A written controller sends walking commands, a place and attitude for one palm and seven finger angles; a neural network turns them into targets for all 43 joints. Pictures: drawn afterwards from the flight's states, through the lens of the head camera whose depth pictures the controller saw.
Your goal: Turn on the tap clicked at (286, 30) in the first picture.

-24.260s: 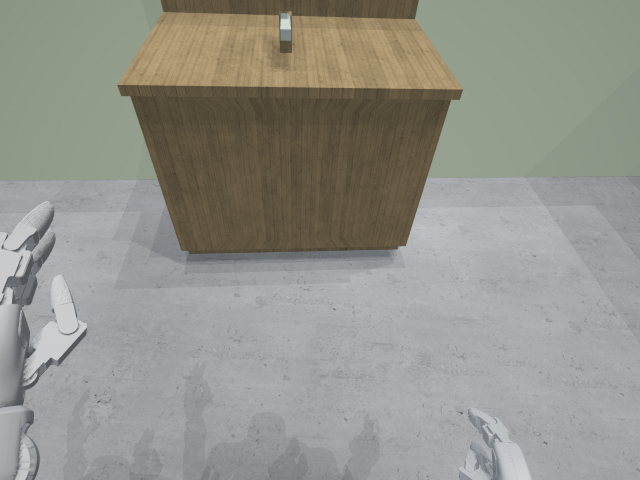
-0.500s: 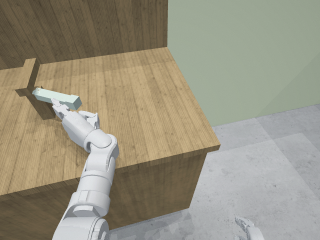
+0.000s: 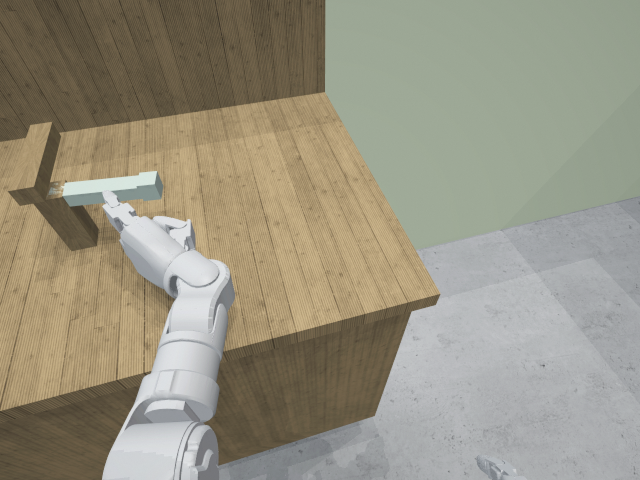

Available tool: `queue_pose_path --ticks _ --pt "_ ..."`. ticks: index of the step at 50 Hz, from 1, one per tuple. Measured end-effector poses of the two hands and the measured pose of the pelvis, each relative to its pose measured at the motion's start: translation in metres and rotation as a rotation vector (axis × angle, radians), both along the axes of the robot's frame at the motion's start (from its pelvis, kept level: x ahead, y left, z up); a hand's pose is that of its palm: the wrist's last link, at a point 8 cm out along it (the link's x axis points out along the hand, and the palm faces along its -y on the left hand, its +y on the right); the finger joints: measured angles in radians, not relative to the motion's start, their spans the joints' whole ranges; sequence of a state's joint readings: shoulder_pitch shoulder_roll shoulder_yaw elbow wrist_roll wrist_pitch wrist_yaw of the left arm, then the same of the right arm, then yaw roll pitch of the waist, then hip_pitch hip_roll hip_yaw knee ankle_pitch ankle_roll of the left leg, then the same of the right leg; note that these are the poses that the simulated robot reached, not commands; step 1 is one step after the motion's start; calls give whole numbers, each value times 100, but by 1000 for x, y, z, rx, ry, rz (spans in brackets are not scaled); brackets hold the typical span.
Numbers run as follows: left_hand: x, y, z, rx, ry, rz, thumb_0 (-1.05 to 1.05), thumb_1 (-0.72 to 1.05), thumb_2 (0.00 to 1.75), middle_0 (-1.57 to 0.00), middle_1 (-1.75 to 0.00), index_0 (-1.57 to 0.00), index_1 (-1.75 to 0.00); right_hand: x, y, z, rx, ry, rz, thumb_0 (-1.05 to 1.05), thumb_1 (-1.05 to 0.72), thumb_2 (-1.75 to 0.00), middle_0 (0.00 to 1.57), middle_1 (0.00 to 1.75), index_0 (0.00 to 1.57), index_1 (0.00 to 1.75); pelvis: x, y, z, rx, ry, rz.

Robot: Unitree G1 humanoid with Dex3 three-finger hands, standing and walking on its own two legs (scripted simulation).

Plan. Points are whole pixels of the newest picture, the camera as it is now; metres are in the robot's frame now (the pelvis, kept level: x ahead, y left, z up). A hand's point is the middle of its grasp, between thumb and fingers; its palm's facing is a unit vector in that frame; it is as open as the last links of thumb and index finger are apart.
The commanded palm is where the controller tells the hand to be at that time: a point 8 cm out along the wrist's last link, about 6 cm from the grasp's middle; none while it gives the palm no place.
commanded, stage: lift the hand up off the lever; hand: left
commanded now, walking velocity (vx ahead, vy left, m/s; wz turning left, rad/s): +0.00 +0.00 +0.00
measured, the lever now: (150, 186) +0.46 +0.27 +0.11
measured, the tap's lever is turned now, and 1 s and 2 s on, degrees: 83 83 83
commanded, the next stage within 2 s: none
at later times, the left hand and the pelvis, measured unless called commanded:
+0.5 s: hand (176, 228) +0.39 +0.21 +0.11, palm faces +0.82 -0.57 -0.09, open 7.8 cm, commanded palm +0.34 +0.22 +0.12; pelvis +0.00 +0.00 +0.00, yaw +1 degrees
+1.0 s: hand (169, 222) +0.38 +0.21 +0.13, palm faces +0.82 -0.57 -0.08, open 7.8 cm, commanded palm +0.32 +0.22 +0.14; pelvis +0.00 -0.01 +0.01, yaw +1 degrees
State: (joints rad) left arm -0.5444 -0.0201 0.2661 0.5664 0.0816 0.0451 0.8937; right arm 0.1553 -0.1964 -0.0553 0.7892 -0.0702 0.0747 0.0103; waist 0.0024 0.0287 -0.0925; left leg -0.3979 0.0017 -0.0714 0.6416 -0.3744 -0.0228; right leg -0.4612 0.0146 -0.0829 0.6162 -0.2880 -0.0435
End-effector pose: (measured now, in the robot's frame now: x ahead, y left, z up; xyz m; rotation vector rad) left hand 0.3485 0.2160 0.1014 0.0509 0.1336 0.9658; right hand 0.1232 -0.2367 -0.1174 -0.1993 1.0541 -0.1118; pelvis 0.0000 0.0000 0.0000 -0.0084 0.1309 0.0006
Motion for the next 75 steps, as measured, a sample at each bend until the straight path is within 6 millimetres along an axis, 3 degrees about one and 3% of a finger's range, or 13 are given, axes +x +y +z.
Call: queue_pose_path --ticks 27,50,75 --pt "-17 5 21 -6 -10 4 2 90 90 -15 -15 -15 -15 49 18 18 18 -121 79 1 -91 -90 20 30 20 30 1 -2 4 0 -49 15" --pt "-29 4 39 -13 -23 1 2 90 90 -15 -15 -16 -15 42 8 21 22 -130 59 1 -91 -90 20 30 20 30 -3 -8 9 5 -88 12" --pt "-29 4 55 -29 -36 -29 2 90 90 -15 -15 -16 -15 64 22 30 45 -172 88 1 -91 -90 20 30 20 30 3 -5 13 5 -111 11"
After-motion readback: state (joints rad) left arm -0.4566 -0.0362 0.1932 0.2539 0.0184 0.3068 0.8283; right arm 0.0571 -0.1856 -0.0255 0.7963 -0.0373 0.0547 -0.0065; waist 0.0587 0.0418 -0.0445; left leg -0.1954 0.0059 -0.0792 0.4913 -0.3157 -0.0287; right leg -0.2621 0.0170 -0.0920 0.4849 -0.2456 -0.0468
